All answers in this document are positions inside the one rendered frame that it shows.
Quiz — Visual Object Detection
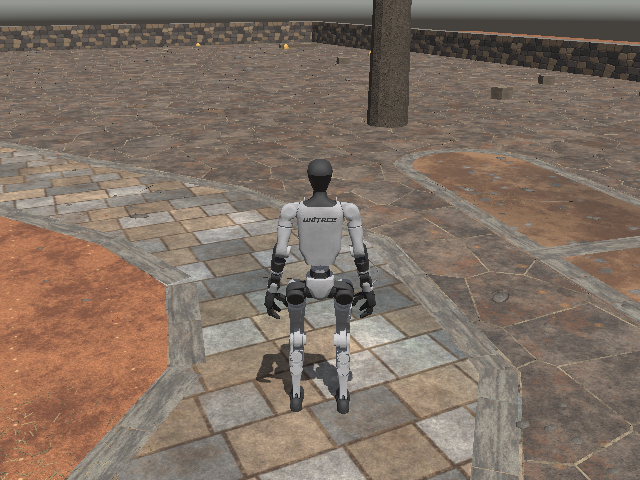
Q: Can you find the robot left forearm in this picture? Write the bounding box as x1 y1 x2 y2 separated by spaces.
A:
267 243 286 293

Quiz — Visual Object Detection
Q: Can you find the right robot thigh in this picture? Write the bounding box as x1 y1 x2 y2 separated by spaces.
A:
334 279 354 350

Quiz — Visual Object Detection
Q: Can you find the right robot upper arm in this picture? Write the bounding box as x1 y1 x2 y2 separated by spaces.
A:
341 202 365 258

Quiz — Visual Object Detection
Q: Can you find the left robot hand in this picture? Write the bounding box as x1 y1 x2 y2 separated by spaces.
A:
264 291 288 319

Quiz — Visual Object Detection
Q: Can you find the left robot upper arm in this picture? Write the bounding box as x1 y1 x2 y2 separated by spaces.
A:
275 202 299 258

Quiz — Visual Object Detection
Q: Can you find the humanoid robot head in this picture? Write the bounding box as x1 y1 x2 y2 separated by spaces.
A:
303 159 337 207

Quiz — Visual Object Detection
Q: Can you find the right robot hand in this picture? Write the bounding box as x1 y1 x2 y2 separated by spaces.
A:
352 290 376 318

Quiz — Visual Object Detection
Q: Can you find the robot right forearm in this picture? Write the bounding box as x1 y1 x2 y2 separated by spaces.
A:
354 243 374 292

